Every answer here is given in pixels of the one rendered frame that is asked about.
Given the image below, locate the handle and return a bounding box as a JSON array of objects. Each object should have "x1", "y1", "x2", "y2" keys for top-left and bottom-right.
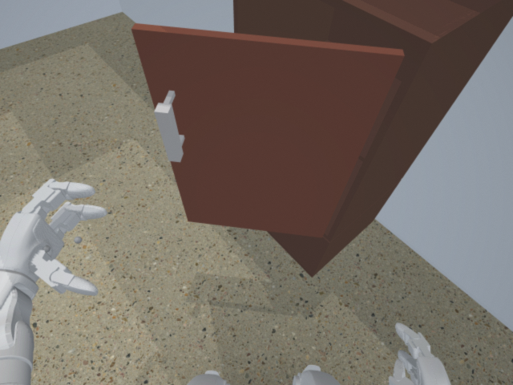
[{"x1": 154, "y1": 91, "x2": 185, "y2": 162}]

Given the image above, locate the robot right hand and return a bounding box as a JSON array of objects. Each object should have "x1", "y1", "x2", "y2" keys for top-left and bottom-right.
[{"x1": 389, "y1": 322, "x2": 451, "y2": 385}]

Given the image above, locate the left robot forearm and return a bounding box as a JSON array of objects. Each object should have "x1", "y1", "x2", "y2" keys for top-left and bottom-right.
[{"x1": 0, "y1": 269, "x2": 38, "y2": 385}]

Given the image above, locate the robot right shin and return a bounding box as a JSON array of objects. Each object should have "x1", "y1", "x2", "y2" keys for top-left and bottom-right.
[{"x1": 303, "y1": 365, "x2": 321, "y2": 371}]

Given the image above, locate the robot left hand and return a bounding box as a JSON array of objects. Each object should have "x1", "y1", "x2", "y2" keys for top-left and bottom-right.
[{"x1": 0, "y1": 179, "x2": 107, "y2": 296}]

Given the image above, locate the cupboard door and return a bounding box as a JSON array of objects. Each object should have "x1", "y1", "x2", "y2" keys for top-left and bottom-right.
[{"x1": 131, "y1": 23, "x2": 405, "y2": 238}]

